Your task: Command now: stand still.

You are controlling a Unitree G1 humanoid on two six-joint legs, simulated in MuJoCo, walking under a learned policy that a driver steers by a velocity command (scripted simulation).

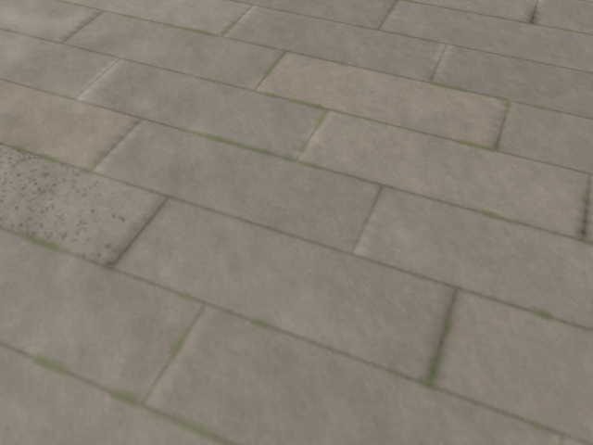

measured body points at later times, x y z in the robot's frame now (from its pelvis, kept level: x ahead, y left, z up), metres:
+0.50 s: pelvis +0.00 +0.00 +0.00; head +0.01 +0.00 +0.45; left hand +0.03 +0.25 -0.15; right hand +0.02 -0.25 -0.15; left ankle +0.01 +0.15 -0.74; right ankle -0.02 -0.10 -0.74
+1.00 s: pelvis +0.00 +0.01 +0.00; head +0.01 +0.01 +0.45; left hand +0.00 +0.25 -0.16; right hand +0.00 -0.24 -0.16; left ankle +0.01 +0.15 -0.74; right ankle -0.02 -0.10 -0.74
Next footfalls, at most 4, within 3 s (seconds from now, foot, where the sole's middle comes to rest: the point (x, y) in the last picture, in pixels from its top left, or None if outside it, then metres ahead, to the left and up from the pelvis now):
1.80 right None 0.46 -0.07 -0.78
2.34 left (220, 360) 0.73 0.22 -0.78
2.84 right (250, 251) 1.08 0.16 -0.78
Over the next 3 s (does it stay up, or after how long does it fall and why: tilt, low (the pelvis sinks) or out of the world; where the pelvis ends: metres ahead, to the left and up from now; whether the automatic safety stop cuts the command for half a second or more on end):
stays up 0.95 0.20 0.00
